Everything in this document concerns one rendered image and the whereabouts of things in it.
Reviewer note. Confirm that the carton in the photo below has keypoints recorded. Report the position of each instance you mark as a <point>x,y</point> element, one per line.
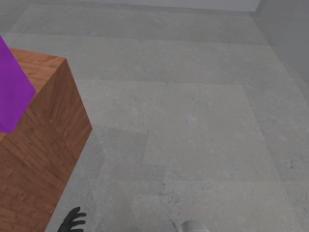
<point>16,91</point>

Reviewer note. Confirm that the robot right thigh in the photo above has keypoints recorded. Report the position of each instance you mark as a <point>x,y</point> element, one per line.
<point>192,226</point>

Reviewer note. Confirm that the robot left hand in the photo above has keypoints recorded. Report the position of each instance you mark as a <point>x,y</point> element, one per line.
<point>68,222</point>

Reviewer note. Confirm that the pedestal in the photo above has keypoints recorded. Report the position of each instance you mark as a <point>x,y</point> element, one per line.
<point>38,157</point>

